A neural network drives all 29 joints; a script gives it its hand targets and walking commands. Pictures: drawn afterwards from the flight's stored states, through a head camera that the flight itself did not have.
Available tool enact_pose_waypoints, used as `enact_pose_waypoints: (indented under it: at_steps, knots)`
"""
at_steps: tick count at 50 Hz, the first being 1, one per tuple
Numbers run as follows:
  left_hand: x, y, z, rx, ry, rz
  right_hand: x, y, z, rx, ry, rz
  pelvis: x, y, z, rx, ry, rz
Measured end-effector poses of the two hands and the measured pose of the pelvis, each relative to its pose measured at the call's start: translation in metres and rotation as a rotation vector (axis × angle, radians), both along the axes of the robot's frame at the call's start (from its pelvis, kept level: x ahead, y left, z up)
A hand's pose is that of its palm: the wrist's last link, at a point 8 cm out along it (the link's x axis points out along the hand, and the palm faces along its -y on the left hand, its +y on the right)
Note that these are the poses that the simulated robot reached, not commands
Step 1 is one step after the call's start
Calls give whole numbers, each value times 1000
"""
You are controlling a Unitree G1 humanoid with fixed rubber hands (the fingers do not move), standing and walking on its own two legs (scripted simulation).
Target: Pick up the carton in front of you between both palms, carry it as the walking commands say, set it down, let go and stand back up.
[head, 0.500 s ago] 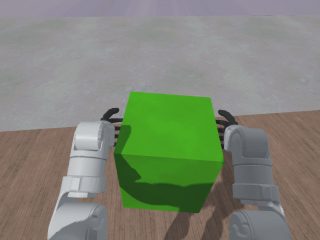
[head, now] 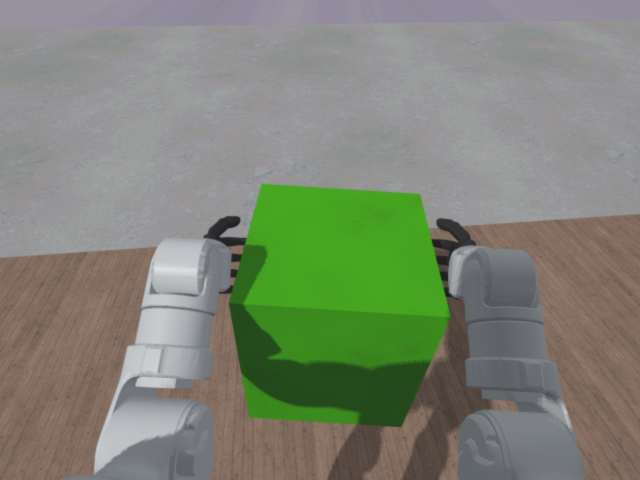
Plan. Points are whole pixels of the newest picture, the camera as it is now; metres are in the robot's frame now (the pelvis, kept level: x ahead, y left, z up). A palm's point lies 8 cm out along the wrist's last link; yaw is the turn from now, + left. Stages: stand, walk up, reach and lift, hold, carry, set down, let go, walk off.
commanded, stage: carry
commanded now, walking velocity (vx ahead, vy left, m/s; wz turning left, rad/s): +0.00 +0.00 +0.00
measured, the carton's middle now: (332, 308) +0.35 +0.00 +0.05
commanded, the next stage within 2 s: none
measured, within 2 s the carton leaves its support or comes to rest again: neither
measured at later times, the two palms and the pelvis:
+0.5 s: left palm (215, 263) +0.35 +0.15 +0.13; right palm (462, 266) +0.35 -0.15 +0.13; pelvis +0.01 +0.00 +0.00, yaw +0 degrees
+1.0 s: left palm (217, 260) +0.35 +0.15 +0.13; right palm (463, 265) +0.36 -0.15 +0.13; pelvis +0.01 +0.00 +0.00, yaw +0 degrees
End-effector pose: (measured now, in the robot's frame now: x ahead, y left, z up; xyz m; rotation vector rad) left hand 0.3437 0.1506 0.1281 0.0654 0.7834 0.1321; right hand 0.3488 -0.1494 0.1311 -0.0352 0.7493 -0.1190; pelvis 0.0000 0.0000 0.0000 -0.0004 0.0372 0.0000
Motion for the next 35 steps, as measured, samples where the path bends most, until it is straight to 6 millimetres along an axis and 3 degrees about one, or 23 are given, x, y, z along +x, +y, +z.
enact_pose_waypoints:
  at_steps: [35]
  knots:
    - [3,-3,0,-5,-7,4,4,-3,1,0,-6,0,6,-4,-1,1,-7,-1]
